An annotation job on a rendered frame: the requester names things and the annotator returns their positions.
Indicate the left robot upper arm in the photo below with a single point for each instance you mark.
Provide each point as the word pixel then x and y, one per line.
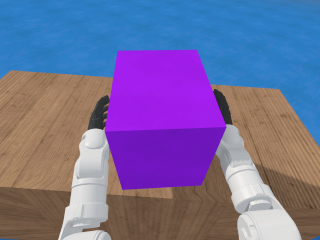
pixel 88 235

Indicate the left robot hand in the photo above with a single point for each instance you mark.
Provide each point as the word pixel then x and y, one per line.
pixel 97 117

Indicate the right robot upper arm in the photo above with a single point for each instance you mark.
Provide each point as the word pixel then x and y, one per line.
pixel 270 224

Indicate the carton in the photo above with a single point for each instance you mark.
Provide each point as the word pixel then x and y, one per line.
pixel 163 124

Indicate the right robot hand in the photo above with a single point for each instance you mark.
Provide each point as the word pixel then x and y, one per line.
pixel 223 106

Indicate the left robot forearm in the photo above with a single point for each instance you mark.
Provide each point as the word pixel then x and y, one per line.
pixel 88 208

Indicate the right robot forearm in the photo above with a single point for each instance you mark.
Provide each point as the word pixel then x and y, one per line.
pixel 249 193

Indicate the pedestal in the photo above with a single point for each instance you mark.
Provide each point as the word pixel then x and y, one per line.
pixel 43 117

